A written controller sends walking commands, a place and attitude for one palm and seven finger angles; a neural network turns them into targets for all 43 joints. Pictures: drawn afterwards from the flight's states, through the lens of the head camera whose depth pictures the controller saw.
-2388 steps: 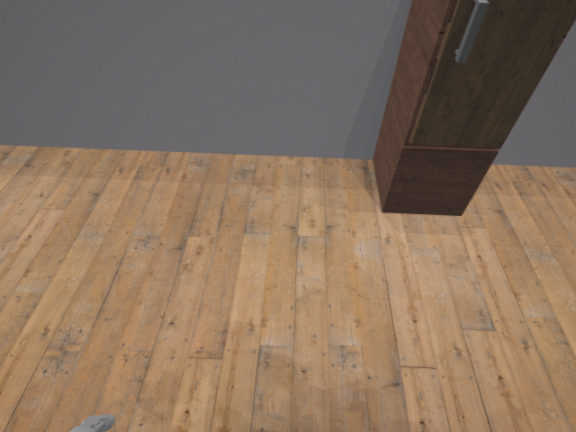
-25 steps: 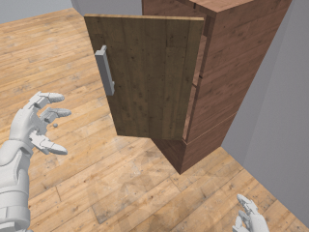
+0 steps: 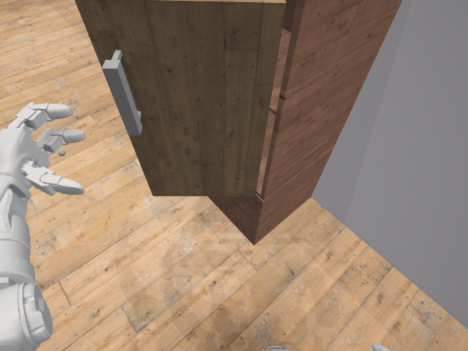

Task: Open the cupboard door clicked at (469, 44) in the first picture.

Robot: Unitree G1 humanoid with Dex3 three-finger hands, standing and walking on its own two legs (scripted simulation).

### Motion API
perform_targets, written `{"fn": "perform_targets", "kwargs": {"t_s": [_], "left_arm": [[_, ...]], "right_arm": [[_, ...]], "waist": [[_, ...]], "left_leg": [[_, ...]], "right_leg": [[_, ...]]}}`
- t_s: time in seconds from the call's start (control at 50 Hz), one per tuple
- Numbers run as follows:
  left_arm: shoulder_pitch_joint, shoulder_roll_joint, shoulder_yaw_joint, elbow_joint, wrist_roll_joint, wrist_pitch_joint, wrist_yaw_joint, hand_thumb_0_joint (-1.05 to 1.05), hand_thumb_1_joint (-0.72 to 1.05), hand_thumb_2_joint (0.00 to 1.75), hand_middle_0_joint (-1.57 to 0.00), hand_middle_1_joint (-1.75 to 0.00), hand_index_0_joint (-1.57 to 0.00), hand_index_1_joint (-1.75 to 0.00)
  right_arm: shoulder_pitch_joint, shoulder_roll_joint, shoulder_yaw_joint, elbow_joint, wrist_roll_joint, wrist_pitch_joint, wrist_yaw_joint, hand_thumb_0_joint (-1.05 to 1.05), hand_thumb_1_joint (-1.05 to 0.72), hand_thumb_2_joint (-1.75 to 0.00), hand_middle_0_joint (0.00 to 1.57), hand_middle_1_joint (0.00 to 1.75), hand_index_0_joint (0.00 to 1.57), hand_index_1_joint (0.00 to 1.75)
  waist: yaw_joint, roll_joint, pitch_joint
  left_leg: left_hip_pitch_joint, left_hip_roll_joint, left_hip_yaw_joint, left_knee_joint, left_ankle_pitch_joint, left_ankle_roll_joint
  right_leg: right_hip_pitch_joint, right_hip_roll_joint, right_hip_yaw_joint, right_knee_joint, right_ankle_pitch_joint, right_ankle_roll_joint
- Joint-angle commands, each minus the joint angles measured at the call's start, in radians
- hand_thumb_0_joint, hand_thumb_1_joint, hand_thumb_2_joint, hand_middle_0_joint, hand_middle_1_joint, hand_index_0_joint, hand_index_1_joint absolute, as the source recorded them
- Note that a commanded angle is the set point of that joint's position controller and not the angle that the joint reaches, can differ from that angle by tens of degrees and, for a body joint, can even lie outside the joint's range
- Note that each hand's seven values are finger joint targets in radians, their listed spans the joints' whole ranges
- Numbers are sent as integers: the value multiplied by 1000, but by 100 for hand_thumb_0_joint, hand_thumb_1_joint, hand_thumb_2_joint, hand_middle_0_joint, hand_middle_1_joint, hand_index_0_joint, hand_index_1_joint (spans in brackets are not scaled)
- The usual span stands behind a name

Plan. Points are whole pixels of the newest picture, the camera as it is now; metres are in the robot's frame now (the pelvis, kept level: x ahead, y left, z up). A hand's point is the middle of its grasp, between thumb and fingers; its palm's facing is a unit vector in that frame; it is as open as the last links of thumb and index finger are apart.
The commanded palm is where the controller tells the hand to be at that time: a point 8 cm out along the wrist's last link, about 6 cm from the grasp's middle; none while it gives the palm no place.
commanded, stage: move the hooked fingers beside the handle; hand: left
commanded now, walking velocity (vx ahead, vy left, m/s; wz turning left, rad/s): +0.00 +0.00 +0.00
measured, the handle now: (127, 94) +0.57 +0.22 +0.10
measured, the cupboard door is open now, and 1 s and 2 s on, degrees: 50 50 50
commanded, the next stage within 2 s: slide the fingers in behind the handle in 1.68 s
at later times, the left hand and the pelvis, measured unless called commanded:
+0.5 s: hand (73, 124) +0.47 +0.29 +0.11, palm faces -0.01 -1.00 +0.01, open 14.0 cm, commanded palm +0.45 +0.33 +0.11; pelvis +0.01 +0.02 -0.01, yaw +0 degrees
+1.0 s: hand (88, 99) +0.53 +0.28 +0.11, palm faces -0.02 -1.00 +0.00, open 14.0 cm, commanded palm +0.51 +0.33 +0.10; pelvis +0.02 +0.02 -0.01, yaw -1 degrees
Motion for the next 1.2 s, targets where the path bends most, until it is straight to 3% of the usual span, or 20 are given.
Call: {"fn": "perform_targets", "kwargs": {"t_s": [0.0,0.04,0.18,0.22,0.34,0.4,0.46,0.48,0.54,0.58,0.62,0.66,0.7,0.82,0.84,0.9,1.02,1.08,1.14,1.18], "left_arm": [[-442,315,22,-137,-15,-70,-4,0,-50,30,-30,-120,-30,-120],[-472,360,51,-124,-12,-81,-7,0,-50,30,-30,-120,-30,-120],[-566,326,-3,-76,14,-100,-6,0,-50,30,-30,-120,-30,-120],[-581,354,24,-50,7,-102,2,0,-50,30,-30,-120,-30,-120],[-622,388,36,-25,37,-105,17,0,-50,30,-30,-120,-30,-120],[-663,326,-16,-4,45,-110,26,0,-50,30,-30,-120,-30,-120],[-704,394,35,17,46,-114,33,0,-50,30,-30,-120,-30,-120],[-707,369,10,44,52,-111,33,0,-50,30,-30,-120,-30,-120],[-743,409,27,19,71,-124,37,0,-50,30,-30,-120,-30,-120],[-724,425,39,63,74,-120,36,0,-50,30,-30,-120,-30,-120],[-759,395,15,58,69,-124,34,0,-50,30,-30,-120,-30,-120],[-760,420,30,72,71,-120,33,0,-50,30,-30,-120,-30,-120],[-768,448,38,125,84,-106,36,0,-50,30,-30,-120,-30,-120],[-881,478,32,103,108,-118,48,0,-50,30,-30,-120,-30,-120],[-875,505,53,116,111,-119,48,0,-50,30,-30,-120,-30,-120],[-832,472,31,150,112,-107,40,0,-50,30,-30,-120,-30,-120],[-725,506,81,91,95,-99,36,0,-50,30,-30,-120,-30,-120],[-739,507,85,67,94,-99,41,0,-50,30,-30,-120,-30,-120],[-751,544,112,41,95,-112,48,0,-50,30,-30,-120,-30,-120],[-755,534,95,71,98,-109,46,0,-50,30,-30,-120,-30,-120]], "right_arm": [[32,-155,-61,-105,-3,-29,-9,0,-90,-90,20,30,20,30],[47,-162,-65,-103,-5,-18,-9,0,-90,-90,20,30,20,30],[76,-158,-63,-94,-13,16,-2,0,-90,-90,20,30,20,30],[92,-164,-65,-90,-17,28,-1,0,-90,-90,20,30,20,30],[115,-164,-67,-89,-23,64,7,0,-90,-90,20,30,20,30],[125,-162,-68,-79,-26,75,12,0,-90,-90,20,30,20,30],[144,-171,-68,-70,-30,93,10,0,-90,-90,20,30,20,30],[144,-167,-65,-70,-30,96,11,0,-90,-90,20,30,20,30],[164,-170,-68,-63,-37,113,16,0,-90,-90,20,30,20,30],[171,-171,-67,-62,-36,125,18,0,-90,-90,20,30,20,30],[177,-169,-69,-63,-37,134,19,0,-90,-90,20,30,20,30],[191,-175,-69,-57,-39,145,21,0,-90,-90,20,30,20,30],[196,-179,-66,-54,-39,154,20,0,-90,-90,20,30,20,30],[235,-183,-64,-51,-49,174,19,0,-90,-90,20,30,20,30],[245,-186,-66,-48,-50,179,21,0,-90,-90,20,30,20,30],[248,-182,-64,-52,-51,189,28,0,-90,-90,20,30,20,30],[246,-183,-69,-94,-50,216,41,0,-90,-90,20,30,20,30],[241,-180,-72,-100,-47,222,45,0,-90,-90,20,30,20,30],[232,-178,-72,-104,-45,223,43,0,-90,-90,20,30,20,30],[226,-177,-68,-99,-42,223,40,0,-90,-90,20,30,20,30]], "waist": [[-10,76,-292],[-5,52,-335],[-31,130,-366],[-30,70,-378],[-31,116,-405],[-54,136,-387],[-59,99,-431],[-65,116,-410],[-64,174,-461],[-67,134,-432],[-79,164,-435],[-83,145,-454],[-93,104,-403],[-120,186,-471],[-114,169,-500],[-116,181,-476],[-73,161,-502],[-83,140,-490],[-77,177,-514],[-92,141,-464]], "left_leg": [[-7,-20,-55,-95,241,12],[-4,-19,-61,-86,266,12],[51,-11,-72,-63,345,2],[50,-6,-83,-56,390,1],[74,4,-92,-40,472,-14],[105,10,-103,-35,471,-21],[91,11,-105,-25,490,-18],[77,9,-103,-25,489,-20],[128,16,-112,-9,575,-33],[93,18,-111,-4,560,-29],[116,20,-115,1,585,-32],[110,22,-115,5,585,-28],[35,17,-105,2,497,-13],[93,24,-124,28,585,-28],[94,25,-126,32,591,-28],[69,25,-116,36,586,-22],[41,21,-101,35,620,-10],[18,18,-89,33,560,1],[25,14,-84,36,559,3],[-9,14,-82,35,512,8]], "right_leg": [[233,-8,90,-51,208,16],[252,-4,90,-37,231,14],[175,1,72,-19,256,11],[183,7,65,-11,282,10],[145,9,58,1,292,13],[84,13,49,-6,250,14],[112,15,53,4,285,16],[104,13,52,4,283,15],[87,16,52,13,306,13],[84,19,50,12,304,14],[65,22,48,16,304,11],[71,23,50,14,317,15],[78,21,54,9,302,18],[37,28,49,27,318,11],[47,30,51,28,323,15],[48,29,53,25,337,15],[115,32,56,37,403,10],[125,32,61,32,400,18],[144,31,70,37,418,16],[135,30,69,32,400,20]]}}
